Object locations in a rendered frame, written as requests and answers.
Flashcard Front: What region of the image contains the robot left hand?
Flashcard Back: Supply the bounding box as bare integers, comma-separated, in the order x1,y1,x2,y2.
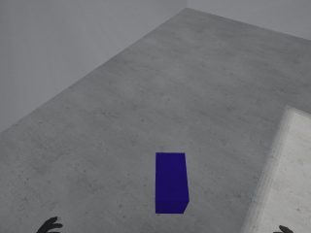
37,216,63,233

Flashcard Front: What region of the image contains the carton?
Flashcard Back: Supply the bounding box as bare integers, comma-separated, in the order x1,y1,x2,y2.
155,152,190,214

